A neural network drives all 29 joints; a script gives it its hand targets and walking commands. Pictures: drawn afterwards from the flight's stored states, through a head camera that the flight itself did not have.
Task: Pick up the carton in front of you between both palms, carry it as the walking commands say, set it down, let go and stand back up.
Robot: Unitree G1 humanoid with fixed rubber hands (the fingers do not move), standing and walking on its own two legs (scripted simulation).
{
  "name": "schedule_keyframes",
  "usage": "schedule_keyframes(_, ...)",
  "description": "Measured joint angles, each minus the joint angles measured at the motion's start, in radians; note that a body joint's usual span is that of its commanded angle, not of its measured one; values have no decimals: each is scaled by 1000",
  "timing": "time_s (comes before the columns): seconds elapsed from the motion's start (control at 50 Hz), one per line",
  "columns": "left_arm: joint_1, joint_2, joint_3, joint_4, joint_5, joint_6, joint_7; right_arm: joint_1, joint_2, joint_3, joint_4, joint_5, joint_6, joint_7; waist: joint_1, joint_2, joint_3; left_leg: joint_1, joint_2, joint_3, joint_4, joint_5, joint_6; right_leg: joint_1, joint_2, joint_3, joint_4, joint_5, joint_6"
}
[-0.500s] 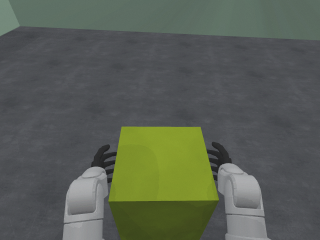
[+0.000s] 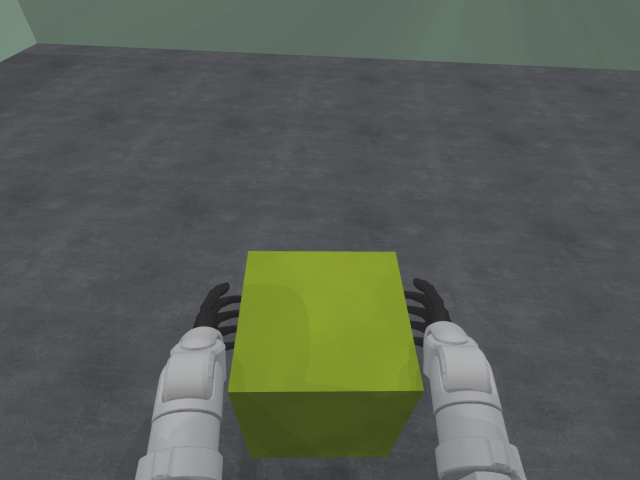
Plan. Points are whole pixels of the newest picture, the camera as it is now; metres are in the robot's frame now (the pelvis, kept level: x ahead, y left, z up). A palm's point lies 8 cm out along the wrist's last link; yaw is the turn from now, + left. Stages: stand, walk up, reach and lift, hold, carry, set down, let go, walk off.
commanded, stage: carry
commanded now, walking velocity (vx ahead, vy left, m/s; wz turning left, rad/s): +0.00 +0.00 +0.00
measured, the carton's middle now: (321, 358) +0.31 +0.00 -0.04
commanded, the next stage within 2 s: hold in 0.26 s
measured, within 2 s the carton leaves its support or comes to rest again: neither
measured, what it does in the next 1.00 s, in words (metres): stands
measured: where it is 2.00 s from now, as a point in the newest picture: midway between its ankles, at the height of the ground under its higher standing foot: outside the picture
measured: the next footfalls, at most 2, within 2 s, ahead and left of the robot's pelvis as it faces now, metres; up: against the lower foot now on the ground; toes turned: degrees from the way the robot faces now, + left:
none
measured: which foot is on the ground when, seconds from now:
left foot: down 0.00-1.00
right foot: down 0.00-1.00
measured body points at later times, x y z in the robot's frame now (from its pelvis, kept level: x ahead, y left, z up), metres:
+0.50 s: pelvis -0.02 +0.00 +0.01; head -0.04 -0.01 +0.46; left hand +0.28 +0.15 +0.04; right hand +0.28 -0.16 +0.04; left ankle -0.01 +0.10 -0.74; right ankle +0.03 -0.11 -0.74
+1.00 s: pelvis -0.03 -0.02 +0.00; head -0.10 -0.03 +0.45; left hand +0.25 +0.16 +0.05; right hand +0.28 -0.14 +0.05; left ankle -0.01 +0.10 -0.74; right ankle +0.03 -0.11 -0.74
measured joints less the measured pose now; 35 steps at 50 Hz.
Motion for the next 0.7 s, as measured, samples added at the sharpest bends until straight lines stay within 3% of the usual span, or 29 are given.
schedule_keyframes(0.28,37,8,-35,-82,-29,36,7,34,-7,39,-81,33,40,-10,1,3,25,17,3,1,-2,2,1,18,5,2,-8,7,-6)
schedule_keyframes(0.34,50,11,-43,-102,-29,31,4,42,-9,55,-101,29,39,-10,8,14,103,107,-15,-51,-55,27,3,108,34,45,-73,41,-4)
schedule_keyframes(0.7,0,-1,-7,-25,-1,14,-11,14,-3,20,-58,0,35,-1,-5,9,195,207,-34,-83,-81,69,2,212,54,110,-88,72,2)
